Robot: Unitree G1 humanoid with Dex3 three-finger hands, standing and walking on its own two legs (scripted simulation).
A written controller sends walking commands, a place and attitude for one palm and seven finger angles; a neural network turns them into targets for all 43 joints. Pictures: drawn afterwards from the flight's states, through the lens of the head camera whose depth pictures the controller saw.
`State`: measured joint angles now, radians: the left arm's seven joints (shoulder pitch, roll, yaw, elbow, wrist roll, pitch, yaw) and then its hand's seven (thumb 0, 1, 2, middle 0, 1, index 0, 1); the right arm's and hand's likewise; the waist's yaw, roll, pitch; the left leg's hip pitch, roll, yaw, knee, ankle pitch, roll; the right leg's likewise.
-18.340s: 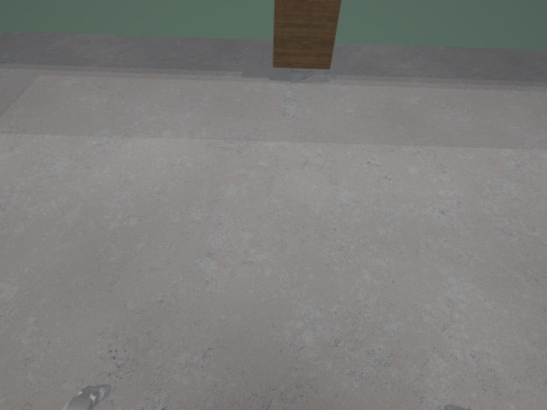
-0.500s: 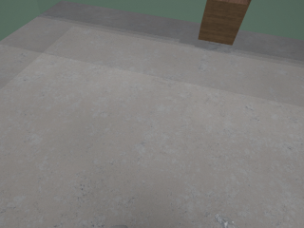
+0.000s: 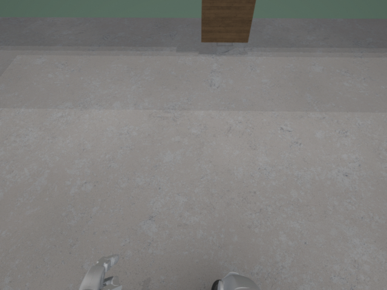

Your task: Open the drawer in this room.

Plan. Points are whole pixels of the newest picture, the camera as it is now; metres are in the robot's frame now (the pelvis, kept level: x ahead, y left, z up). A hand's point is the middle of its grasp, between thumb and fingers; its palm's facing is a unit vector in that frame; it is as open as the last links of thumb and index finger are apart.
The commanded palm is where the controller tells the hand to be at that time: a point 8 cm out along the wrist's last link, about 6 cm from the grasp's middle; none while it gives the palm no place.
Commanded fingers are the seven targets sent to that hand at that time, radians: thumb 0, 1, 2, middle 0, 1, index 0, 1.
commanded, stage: turn or walk to find it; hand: left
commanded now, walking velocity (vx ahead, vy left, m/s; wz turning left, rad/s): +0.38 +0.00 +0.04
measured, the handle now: out of the picture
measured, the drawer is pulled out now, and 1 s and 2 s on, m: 0.00 0.00 0.00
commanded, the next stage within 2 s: stand and wait in 1.96 s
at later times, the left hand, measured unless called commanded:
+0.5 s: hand (102, 271) +0.18 +0.23 -0.17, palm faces +0.08 -0.99 -0.13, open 7.4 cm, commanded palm none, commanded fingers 0.00 0.90 0.90 -0.20 -0.30 -0.20 -0.30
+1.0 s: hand (144, 138) +0.57 +0.17 -0.15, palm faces -0.03 -0.98 -0.20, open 7.4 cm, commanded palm none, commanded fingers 0.00 0.90 0.90 -0.20 -0.30 -0.20 -0.30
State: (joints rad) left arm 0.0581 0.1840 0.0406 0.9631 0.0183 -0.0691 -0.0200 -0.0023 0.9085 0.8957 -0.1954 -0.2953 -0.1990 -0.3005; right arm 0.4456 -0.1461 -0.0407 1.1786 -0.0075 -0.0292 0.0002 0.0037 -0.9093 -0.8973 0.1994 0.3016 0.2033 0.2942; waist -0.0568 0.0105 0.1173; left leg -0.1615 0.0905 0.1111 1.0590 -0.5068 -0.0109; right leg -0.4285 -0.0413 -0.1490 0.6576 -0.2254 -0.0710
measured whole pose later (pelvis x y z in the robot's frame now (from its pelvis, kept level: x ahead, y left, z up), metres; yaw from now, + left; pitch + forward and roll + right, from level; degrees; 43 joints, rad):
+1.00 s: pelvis +0.45 +0.00 +0.00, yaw +0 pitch -1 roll +1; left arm 0.10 0.15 0.04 1.01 0.02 -0.08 -0.02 0.00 0.91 0.90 -0.20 -0.30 -0.20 -0.30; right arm 0.41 -0.13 -0.05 1.17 -0.01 -0.02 0.00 0.01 -0.91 -0.90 0.20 0.30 0.20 0.29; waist -0.04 0.02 0.10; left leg -0.25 0.08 0.07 1.13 -0.46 0.00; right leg -0.38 -0.07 -0.17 0.65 -0.25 -0.06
